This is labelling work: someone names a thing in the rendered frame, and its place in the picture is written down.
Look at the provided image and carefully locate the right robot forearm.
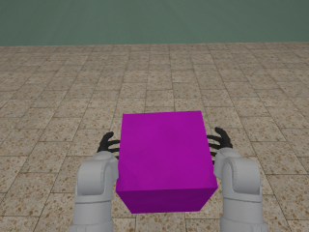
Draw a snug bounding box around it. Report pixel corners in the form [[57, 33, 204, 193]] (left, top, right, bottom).
[[213, 147, 268, 232]]

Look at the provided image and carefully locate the left robot forearm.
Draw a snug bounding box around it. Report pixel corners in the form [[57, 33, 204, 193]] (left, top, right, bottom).
[[68, 151, 119, 232]]

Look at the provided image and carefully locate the right robot hand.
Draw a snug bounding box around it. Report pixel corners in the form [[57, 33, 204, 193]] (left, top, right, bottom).
[[207, 127, 233, 165]]

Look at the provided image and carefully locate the left robot hand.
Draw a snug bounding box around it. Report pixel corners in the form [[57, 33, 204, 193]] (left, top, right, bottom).
[[97, 131, 121, 160]]

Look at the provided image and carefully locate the carton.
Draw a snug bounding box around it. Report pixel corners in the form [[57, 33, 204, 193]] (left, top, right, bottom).
[[115, 110, 218, 214]]

